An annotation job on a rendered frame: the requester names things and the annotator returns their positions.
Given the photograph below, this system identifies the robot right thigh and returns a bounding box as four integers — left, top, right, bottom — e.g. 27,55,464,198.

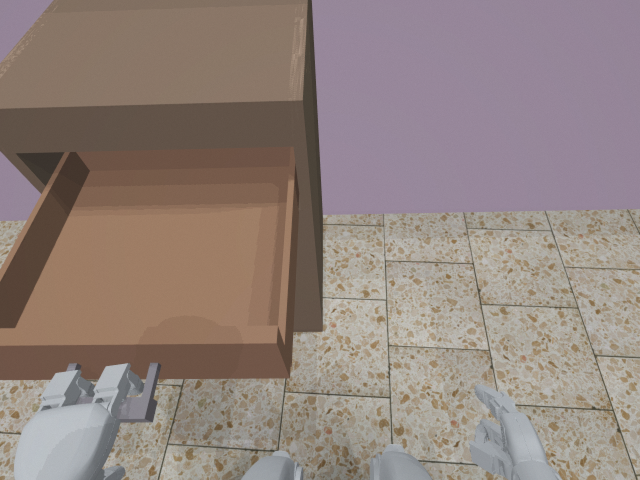
370,451,433,480

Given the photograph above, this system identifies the drawer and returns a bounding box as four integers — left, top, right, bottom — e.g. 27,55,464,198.
0,147,299,380

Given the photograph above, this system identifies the right robot hand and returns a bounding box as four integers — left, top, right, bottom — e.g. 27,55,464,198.
469,384,549,480

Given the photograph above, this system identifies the robot right shin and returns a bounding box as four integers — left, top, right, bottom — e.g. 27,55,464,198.
381,444,405,456

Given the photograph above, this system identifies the cabinet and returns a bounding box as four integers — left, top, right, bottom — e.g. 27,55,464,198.
0,0,323,332

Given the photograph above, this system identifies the left robot hand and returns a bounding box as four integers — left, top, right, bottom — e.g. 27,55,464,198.
14,363,144,480

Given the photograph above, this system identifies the handle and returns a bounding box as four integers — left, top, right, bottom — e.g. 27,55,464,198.
66,363,161,423

